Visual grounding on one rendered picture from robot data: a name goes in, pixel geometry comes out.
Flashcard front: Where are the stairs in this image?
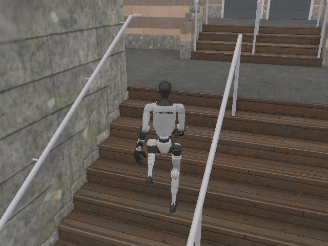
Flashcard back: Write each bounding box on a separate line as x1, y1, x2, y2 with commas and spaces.
190, 25, 323, 67
53, 87, 328, 246

